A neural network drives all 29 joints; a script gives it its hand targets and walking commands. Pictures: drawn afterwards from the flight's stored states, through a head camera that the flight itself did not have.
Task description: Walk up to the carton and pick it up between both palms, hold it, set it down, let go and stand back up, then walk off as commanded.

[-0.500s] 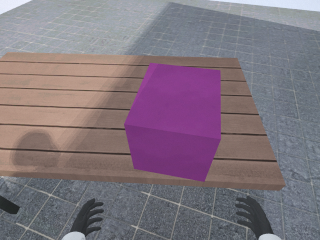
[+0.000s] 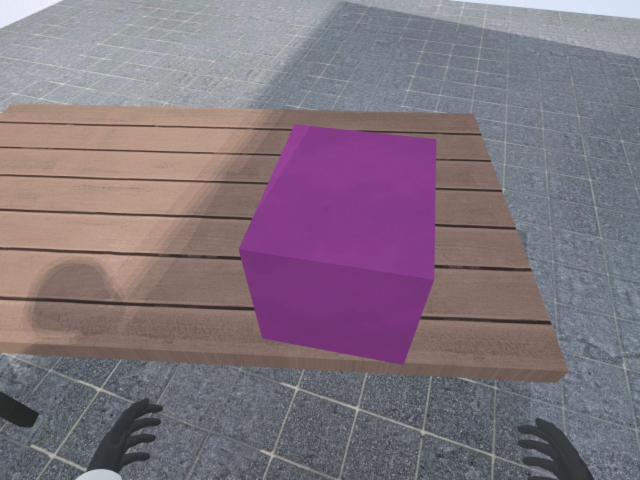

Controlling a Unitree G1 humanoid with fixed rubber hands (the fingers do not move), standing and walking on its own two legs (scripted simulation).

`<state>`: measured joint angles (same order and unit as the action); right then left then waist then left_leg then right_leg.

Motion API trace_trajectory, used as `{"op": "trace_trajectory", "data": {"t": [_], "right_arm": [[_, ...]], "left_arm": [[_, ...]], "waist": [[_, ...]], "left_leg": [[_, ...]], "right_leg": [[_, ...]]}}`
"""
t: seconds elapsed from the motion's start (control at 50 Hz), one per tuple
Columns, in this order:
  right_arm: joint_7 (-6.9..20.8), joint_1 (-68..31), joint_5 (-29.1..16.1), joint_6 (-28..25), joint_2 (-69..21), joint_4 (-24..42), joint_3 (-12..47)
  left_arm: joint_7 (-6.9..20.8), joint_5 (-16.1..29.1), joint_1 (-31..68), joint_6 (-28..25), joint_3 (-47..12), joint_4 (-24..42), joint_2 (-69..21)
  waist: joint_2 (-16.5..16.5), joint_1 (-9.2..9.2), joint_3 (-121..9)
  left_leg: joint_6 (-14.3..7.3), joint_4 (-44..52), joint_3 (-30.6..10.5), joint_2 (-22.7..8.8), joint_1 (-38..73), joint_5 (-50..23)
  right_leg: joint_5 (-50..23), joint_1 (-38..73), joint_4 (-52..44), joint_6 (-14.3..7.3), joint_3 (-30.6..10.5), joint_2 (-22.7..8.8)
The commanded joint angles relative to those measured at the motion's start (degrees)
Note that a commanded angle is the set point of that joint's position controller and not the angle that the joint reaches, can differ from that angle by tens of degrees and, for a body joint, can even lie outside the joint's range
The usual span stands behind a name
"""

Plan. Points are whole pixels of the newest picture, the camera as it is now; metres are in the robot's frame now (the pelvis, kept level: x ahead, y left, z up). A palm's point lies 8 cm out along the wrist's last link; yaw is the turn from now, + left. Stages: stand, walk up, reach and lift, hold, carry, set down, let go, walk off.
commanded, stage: stand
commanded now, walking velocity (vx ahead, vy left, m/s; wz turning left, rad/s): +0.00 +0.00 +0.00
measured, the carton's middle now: (347, 241) +0.46 -0.01 +0.00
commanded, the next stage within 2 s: walk off in 0.32 s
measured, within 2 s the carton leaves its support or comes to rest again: neither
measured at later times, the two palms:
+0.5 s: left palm out of the picture +0.14 +0.29 -0.07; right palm out of the picture +0.13 -0.29 -0.08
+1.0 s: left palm out of the picture +0.03 +0.26 -0.06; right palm out of the picture +0.01 -0.35 -0.13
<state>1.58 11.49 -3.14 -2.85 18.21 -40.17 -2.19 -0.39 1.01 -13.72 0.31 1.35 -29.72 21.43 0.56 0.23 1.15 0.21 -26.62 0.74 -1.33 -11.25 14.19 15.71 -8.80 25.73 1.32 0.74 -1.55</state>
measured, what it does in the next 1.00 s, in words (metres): lifts its left foot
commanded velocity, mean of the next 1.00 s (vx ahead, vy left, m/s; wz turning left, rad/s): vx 0.00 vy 0.00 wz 0.00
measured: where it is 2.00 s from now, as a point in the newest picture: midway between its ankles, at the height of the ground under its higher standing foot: outside the picture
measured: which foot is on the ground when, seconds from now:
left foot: down 0.00-0.76, up 0.78-1.00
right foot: down 0.00-1.00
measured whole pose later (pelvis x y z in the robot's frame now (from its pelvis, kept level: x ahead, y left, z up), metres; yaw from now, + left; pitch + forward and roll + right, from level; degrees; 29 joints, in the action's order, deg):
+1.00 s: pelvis -0.07 -0.05 -0.01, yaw +1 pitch -2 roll +4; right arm -0.9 16.0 -3.1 3.8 23.2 -40.9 -2.1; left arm -0.3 0.8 -14.5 2.2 2.2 -37.2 23.1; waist -1.9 0.0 6.1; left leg 0.5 -65.6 -6.8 6.4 -22.2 24.7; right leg 11.1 -18.5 31.8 -5.2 0.9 1.1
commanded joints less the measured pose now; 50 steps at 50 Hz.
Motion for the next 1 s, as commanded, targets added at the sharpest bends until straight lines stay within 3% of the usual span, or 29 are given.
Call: {"op": "trace_trajectory", "data": {"t": [0.0, 0.08, 0.12, 0.14, 0.24, 0.26, 0.32, 0.34, 0.38, 0.48, 0.5, 0.54, 0.56, 0.58, 0.6, 0.62, 0.64, 0.66, 0.7, 0.72, 0.74, 0.76, 0.78, 0.8, 0.82, 0.84, 0.9, 0.92, 0.98], "right_arm": [[-0.4, -2.3, 6.5, 0.1, 11.4, 1.3, -3.2], [-0.6, -2.2, 6.2, 0.4, 12.6, 1.1, -3.2], [-0.7, -1.7, 6.2, 0.5, 13.2, 1.0, -3.3], [-0.8, -1.2, 6.0, 0.5, 13.5, 0.6, -2.9], [-0.9, -0.9, 5.9, 0.7, 14.0, 0.2, -3.0], [-1.1, -0.7, 5.7, 0.8, 14.6, 0.0, -3.2], [-1.2, -1.3, 5.6, 0.6, 13.3, 0.4, -2.6], [-1.3, -1.5, 5.7, 0.6, 14.1, 0.1, -2.7], [-1.2, -1.6, 5.7, 0.8, 13.8, 0.0, -2.6], [-1.4, -1.9, 5.6, 0.5, 13.8, -0.2, -2.5], [-1.5, 0.9, 5.1, 2.1, 16.2, 1.6, -3.9], [-1.7, 2.3, 5.4, 2.6, 17.0, 2.3, -4.5], [-1.9, 2.5, 5.6, 2.8, 17.6, 2.3, -4.8], [-2.0, 2.3, 5.6, 3.0, 18.2, 2.8, -4.8], [-2.2, 0.5, 5.7, 3.2, 18.1, 3.4, -4.7], [-2.5, -0.5, 5.8, 3.3, 18.7, 3.9, -4.5], [-2.8, -0.8, 6.4, 3.2, 18.6, 4.2, -4.6], [-2.7, -2.7, 6.4, 3.2, 18.6, 4.4, -4.5], [-2.5, -3.4, 5.9, 3.8, 18.4, 4.2, -4.9], [-2.3, -3.6, 5.4, 4.3, 16.5, 4.3, -4.4], [-2.4, -1.4, 4.7, 4.7, 14.6, 4.7, -4.0], [-3.0, -0.2, 4.1, 5.5, 13.3, 5.7, -3.3], [-3.9, 1.7, 4.5, 6.0, 14.2, 4.1, -3.4], [-4.0, 3.4, 3.8, 6.3, 14.7, 2.2, -3.7], [-3.7, 3.8, 3.7, 6.4, 15.3, 1.6, -4.0], [-3.4, 5.5, 3.8, 6.5, 16.2, 0.9, -4.2], [-3.1, 7.5, 4.0, 6.6, 16.2, 1.5, -3.8], [-2.9, 6.7, 4.1, 6.7, 16.0, 1.7, -3.9], [-2.7, 8.1, 3.9, 6.7, 14.8, 1.3, -4.1]], "left_arm": [[0.4, -3.7, 1.5, -2.8, 3.7, -0.6, 9.7], [0.3, -3.5, 1.8, -3.0, 3.5, -2.1, 11.1], [0.3, -3.6, 1.8, -2.8, 3.6, -2.6, 10.9], [0.4, -3.1, 1.6, -3.0, 3.6, -3.1, 11.5], [0.3, -3.1, 1.2, -2.9, 3.3, -4.9, 11.0], [0.3, -3.1, 1.4, -2.7, 3.3, -4.9, 11.0], [0.3, -3.3, 1.8, -2.9, 3.3, -5.8, 11.5], [0.3, -3.1, 1.9, -2.8, 3.1, -5.7, 11.0], [0.3, -3.1, 1.8, -2.8, 3.3, -6.8, 11.7], [0.4, -2.7, 2.2, -2.8, 2.9, -7.5, 11.2], [0.2, -2.6, 1.5, -1.0, 4.0, -7.9, 14.0], [0.0, -2.0, 0.5, -0.4, 4.2, -6.2, 12.4], [0.1, -2.0, 0.1, -0.2, 4.3, -6.8, 11.9], [0.1, -1.9, -0.9, 0.3, 4.2, -6.8, 11.5], [0.3, -1.9, -1.4, 0.7, 4.3, -7.0, 10.7], [0.5, -2.0, -1.7, 1.1, 4.4, -6.7, 10.9], [0.5, -2.0, -1.9, 1.3, 4.5, -6.8, 10.7], [0.4, -1.7, -3.8, 1.3, 4.6, -7.4, 10.8], [0.6, -2.2, -6.6, 1.1, 4.5, -8.8, 10.5], [0.5, -2.7, -8.1, 0.9, 5.2, -9.7, 11.4], [0.1, -3.6, -8.6, 0.4, 5.7, -9.6, 15.0], [-0.1, -4.6, -5.9, 0.3, 7.3, -7.6, 20.2], [-0.7, -4.3, -2.0, 0.2, 7.0, -6.2, 19.2], [-1.1, -3.9, 1.2, 0.2, 6.6, -5.5, 16.5], [-1.3, -3.6, 3.1, 0.6, 6.4, -4.8, 15.0], [-1.3, -3.5, 4.3, 0.7, 6.5, -5.1, 14.4], [-1.0, -3.3, 2.3, 0.7, 6.5, -4.3, 14.4], [-1.0, -3.1, 0.6, 0.6, 6.7, -4.5, 14.5], [-0.9, -3.0, 0.7, 1.0, 6.8, -4.3, 13.7]], "waist": [[-1.0, -0.51, -2.4], [-1.8, -0.14, -2.8], [-0.5, 0.00, -4.5], [-2.2, -0.20, -4.3], [-1.0, -0.42, -4.8], [-2.3, -0.14, -4.7], [-1.8, 0.39, -5.2], [-3.2, -0.06, -5.2], [-1.3, 0.02, -4.4], [-3.2, 0.21, -4.7], [-2.0, 0.34, 0.9], [-5.2, 0.21, -2.2], [-6.3, 0.11, -3.7], [-9.9, -0.12, -3.1], [-12.6, -0.99, -1.2], [-13.1, -1.62, 0.6], [-12.9, -1.66, 2.0], [-12.9, -3.05, 2.6], [-10.4, -3.78, 1.7], [-5.0, -4.48, 2.1], [6.6, -3.91, 1.3], [13.1, -3.46, -1.1], [9.1, -2.81, 1.8], [5.5, -1.78, 4.4], [4.6, -1.36, 6.0], [5.7, -0.88, 6.0], [5.6, -1.33, 4.3], [5.9, -2.04, 3.3], [7.1, -2.16, 0.3]], "left_leg": [[-1.9, 3.0, -3.3, -3.1, -2.0, -2.5], [-2.4, 1.9, -3.4, -3.6, -1.9, -7.2], [-2.3, 0.6, -2.9, -3.7, 0.2, -10.5], [-2.6, 1.1, -3.2, -3.8, 0.1, -11.9], [-2.6, 1.6, -3.9, -4.6, 1.5, -12.0], [-2.7, 1.4, -3.5, -4.5, 1.3, -12.8], [-2.6, 1.3, -3.5, -4.7, 2.3, -14.3], [-2.5, 1.3, -3.4, -4.8, 1.7, -14.6], [-2.8, 1.3, -3.6, -4.8, 1.5, -14.6], [-2.7, 2.0, -3.3, -4.8, 1.9, -14.2], [-4.9, -2.5, -4.2, -5.5, 0.0, -33.4], [-7.0, -2.2, -5.8, -7.1, 2.8, -40.8], [-9.6, -1.7, -7.4, -8.8, 3.7, -43.0], [-11.9, 0.9, -10.0, -11.4, 1.3, -42.3], [-13.8, 3.0, -12.4, -13.4, -2.1, -40.4], [-15.4, 4.2, -14.0, -15.5, -5.5, -39.4], [-14.8, 3.7, -13.2, -15.5, -6.5, -39.1], [-13.3, 2.3, -11.6, -14.5, -6.5, -36.0], [-8.0, -3.4, -7.2, -9.4, -4.5, -28.9], [-5.7, -8.8, -5.2, -4.7, -7.9, -19.5], [-3.5, -20.6, -2.6, 2.8, -13.4, 5.9], [-2.9, -33.2, -7.6, 9.0, -12.7, 20.9], [-3.0, -41.2, -12.3, 8.4, -12.9, 20.7], [-2.6, -45.8, -13.7, 8.5, -12.9, 17.1], [-1.9, -47.4, -13.2, 8.9, -14.4, 14.5], [-1.2, -48.4, -13.0, 9.3, -14.1, 13.1], [-0.8, -47.0, -11.1, 9.2, -15.7, 12.1], [-0.7, -45.0, -11.0, 9.3, -17.9, 12.1], [-0.8, -35.8, -8.6, 7.6, -17.0, 14.7]], "right_leg": [[-6.3, -2.4, -2.6, -2.8, -2.8, -3.5], [-10.4, -0.8, -1.5, -3.1, -3.2, -4.0], [-12.8, 0.1, -1.6, -3.0, -2.9, -4.1], [-13.5, 0.5, -1.1, -3.0, -3.5, -4.4], [-13.4, 1.0, -1.4, -3.0, -2.7, -4.0], [-14.6, 1.0, -0.7, -2.9, -2.4, -3.9], [-15.6, 0.9, -0.9, -3.2, -2.8, -4.3], [-16.5, 1.8, -0.9, -3.0, -2.2, -4.1], [-15.5, 1.5, -1.3, -3.3, -2.7, -4.4], [-14.6, 1.0, -1.3, -3.2, -3.0, -4.4], [-30.0, -5.6, 6.1, -5.3, -1.7, -2.1], [-26.8, -7.5, 11.2, -4.3, -0.5, -0.7], [-19.8, -9.1, 15.8, -3.6, 0.8, 1.6], [-8.7, -9.5, 21.5, -3.4, 1.3, 3.5], [7.8, -10.4, 25.7, -3.7, 0.6, 4.8], [16.1, -10.4, 28.5, -4.0, -0.9, 5.1], [16.0, -10.3, 27.6, -4.3, -1.9, 3.8], [12.5, -8.9, 21.7, -4.6, -2.4, 2.7], [-1.3, -2.6, 2.4, -4.5, -0.1, 2.1], [-9.3, 1.0, -3.4, -5.0, -1.7, 0.7], [-22.3, 3.8, -8.1, -6.8, -12.1, -7.1], [-27.5, -4.0, -9.6, -10.2, -24.2, -17.3], [-24.9, -9.2, -8.4, -13.2, -26.2, -18.5], [-20.5, -12.0, -7.1, -12.9, -21.9, -15.1], [-16.4, -12.1, -6.7, -12.3, -19.3, -12.9], [-14.4, -11.9, -6.2, -11.8, -17.0, -12.0], [-9.3, -7.1, -6.4, -11.9, -16.7, -11.5], [-10.1, -2.6, -6.5, -11.2, -18.5, -11.9], [-5.9, 0.9, -6.2, -11.4, -17.7, -11.3]]}}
